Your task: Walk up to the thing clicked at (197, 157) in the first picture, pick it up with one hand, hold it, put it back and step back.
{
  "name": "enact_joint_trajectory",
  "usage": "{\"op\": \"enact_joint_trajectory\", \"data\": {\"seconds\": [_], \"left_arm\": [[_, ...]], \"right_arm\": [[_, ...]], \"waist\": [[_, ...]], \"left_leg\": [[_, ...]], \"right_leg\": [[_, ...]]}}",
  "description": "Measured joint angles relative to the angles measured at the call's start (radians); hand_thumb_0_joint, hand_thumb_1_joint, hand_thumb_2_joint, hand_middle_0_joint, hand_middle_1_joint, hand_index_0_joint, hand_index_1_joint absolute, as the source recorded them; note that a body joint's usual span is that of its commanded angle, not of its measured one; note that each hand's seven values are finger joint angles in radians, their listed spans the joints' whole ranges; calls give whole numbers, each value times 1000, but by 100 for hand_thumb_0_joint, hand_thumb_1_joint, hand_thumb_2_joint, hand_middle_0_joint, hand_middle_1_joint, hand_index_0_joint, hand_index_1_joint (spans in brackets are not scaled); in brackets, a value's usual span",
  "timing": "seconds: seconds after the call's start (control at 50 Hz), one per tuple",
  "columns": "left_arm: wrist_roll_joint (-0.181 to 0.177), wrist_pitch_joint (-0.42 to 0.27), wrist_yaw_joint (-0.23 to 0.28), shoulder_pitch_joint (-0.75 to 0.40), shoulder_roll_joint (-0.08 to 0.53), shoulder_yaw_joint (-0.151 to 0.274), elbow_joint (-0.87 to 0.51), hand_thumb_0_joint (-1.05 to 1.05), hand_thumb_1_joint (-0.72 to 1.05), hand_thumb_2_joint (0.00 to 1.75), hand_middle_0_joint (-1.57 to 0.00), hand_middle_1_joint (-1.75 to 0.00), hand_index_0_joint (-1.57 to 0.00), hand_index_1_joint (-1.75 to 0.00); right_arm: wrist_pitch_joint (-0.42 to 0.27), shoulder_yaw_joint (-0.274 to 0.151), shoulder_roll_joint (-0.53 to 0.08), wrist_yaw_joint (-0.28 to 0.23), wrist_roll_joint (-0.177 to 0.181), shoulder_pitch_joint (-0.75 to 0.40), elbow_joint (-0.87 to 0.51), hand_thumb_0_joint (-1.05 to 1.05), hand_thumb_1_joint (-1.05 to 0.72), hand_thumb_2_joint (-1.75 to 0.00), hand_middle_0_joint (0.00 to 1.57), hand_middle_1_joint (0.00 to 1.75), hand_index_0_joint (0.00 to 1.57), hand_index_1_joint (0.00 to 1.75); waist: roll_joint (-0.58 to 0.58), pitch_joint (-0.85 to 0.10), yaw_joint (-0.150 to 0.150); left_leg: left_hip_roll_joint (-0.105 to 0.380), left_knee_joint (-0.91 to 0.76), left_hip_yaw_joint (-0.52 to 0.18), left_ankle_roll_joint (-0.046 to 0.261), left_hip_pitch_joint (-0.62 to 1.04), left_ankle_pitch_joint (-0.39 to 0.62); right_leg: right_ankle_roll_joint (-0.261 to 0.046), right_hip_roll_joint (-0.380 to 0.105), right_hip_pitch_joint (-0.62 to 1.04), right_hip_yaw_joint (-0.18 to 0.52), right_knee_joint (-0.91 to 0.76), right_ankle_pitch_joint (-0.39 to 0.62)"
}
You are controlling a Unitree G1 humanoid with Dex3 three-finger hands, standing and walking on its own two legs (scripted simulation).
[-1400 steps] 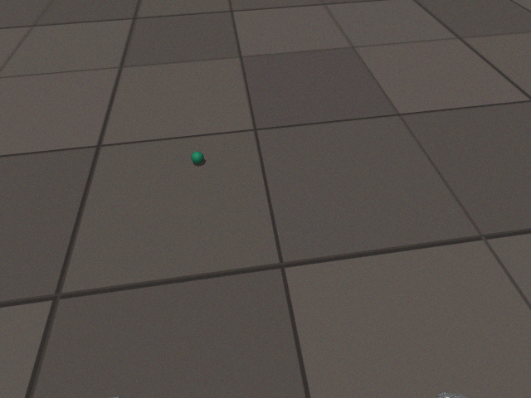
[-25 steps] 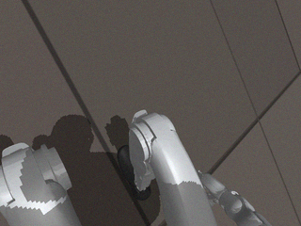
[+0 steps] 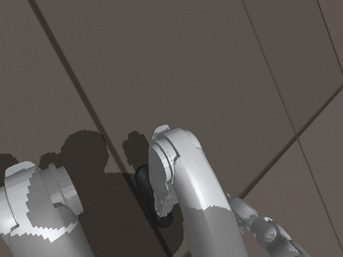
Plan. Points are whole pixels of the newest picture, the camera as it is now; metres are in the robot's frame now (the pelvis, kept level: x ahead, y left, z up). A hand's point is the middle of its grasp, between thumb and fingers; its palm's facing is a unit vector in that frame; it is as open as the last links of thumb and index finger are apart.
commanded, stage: close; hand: left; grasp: from above
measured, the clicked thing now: out of the picture +0.42 +0.43 -0.27
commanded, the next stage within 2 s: settle in 0.06 s
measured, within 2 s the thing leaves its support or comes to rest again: leaves its support in 0.46 s
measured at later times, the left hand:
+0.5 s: hand out of the picture +0.41 +0.41 -0.22, palm faces -0.40 -0.20 -0.89, open 7.8 cm
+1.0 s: hand out of the picture +0.40 +0.43 -0.14, palm faces -0.45 -0.16 -0.88, open 7.8 cm
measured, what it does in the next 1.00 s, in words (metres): stands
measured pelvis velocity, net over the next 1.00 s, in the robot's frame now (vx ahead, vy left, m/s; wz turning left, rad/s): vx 0.00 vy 0.00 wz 0.07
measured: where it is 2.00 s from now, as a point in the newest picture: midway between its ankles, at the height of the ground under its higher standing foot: (117, 227)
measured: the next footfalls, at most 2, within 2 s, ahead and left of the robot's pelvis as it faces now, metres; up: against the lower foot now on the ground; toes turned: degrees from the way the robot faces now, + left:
none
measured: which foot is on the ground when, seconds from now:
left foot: down 0.00-1.00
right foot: down 0.00-1.00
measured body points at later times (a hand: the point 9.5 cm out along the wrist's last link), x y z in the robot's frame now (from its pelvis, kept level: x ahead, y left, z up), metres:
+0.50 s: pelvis +0.00 +0.00 +0.00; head +0.25 +0.16 +0.34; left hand +0.43 +0.42 -0.17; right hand +0.12 -0.25 -0.06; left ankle +0.07 +0.13 -0.27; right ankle +0.12 -0.12 -0.26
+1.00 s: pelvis +0.00 +0.00 +0.02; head +0.23 +0.14 +0.38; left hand +0.42 +0.43 -0.09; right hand +0.13 -0.25 -0.06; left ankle +0.07 +0.13 -0.27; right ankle +0.12 -0.12 -0.26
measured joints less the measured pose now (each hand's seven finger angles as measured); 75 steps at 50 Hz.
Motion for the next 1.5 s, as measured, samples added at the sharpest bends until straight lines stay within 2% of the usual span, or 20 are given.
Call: {"op": "enact_joint_trajectory", "data": {"seconds": [0.26, 0.48, 0.6, 0.84, 0.92, 1.14, 1.3, 1.5], "left_arm": [[8, 4, 1, -13, 0, -5, 3, -4, 25, 33, -61, -58, -86, -55], [-3, 33, -52, 17, -41, 26, -89, -4, 25, 28, -64, -56, -90, -51], [-16, 56, -101, 43, -83, 31, -173, -4, 25, 28, -65, -56, -90, -50], [-66, 95, -269, 43, -153, -34, -287, -4, 25, 29, -64, -56, -90, -51], [-73, 79, -317, 55, -168, -28, -334, -4, 25, 30, -64, -56, -89, -52], [-77, 53, -362, 69, -191, 1, -417, -2, 23, 35, -63, -56, -89, -54], [-129, 99, -423, 125, -242, 9, -496, -3, 25, 31, -63, -57, -89, -53], [-201, 96, -508, 246, -322, 2, -660, -3, 26, 28, -63, -58, -90, -52]], "right_arm": [[-1, -4, 2, 0, 1, 1, 2, 0, -90, -90, 21, 30, 21, 30], [13, -26, 7, 1, 15, 19, 3, 0, -91, -90, 21, 30, 21, 30], [35, -64, 10, 3, 35, 31, 3, 0, -91, -90, 21, 30, 21, 30], [105, -142, 25, -13, 108, 64, -16, 0, -90, -89, 21, 30, 21, 30], [133, -153, 25, -29, 124, 77, -26, 0, -90, -89, 21, 30, 21, 30], [186, -179, 24, -56, 143, 100, -26, 0, -90, -89, 21, 30, 21, 30], [211, -215, 38, -67, 165, 121, -25, 0, -90, -90, 21, 30, 21, 30], [236, -277, 63, -89, 207, 139, -2, 0, -90, -90, 21, 30, 21, 30]], "waist": [[1, -3, -1], [14, -26, 10], [45, -64, 29], [115, -128, 73], [128, -131, 85], [142, -144, 94], [166, -174, 105], [190, -246, 147]], "left_leg": [[0, -2, 1, -3, -2, -4], [-5, -15, 4, -8, -5, -1], [-9, -29, 19, -4, -15, 8], [-13, -86, 74, 13, -16, 30], [-15, -104, 84, 15, -13, 39], [-19, -133, 99, 12, -10, 55], [-16, -180, 119, 11, 14, 61], [-10, -291, 159, 12, 100, 60]], "right_leg": [[0, -2, -4, 0, 0, -3], [-5, -11, -7, 1, -7, -5], [-7, -20, -13, 9, -13, -7], [-13, -42, -14, 45, -39, -11], [-18, -48, -11, 52, -50, -8], [-17, -58, -14, 62, -65, 1], [-18, -64, 0, 76, -99, 5], [-20, -78, 66, 103, -186, 3]]}}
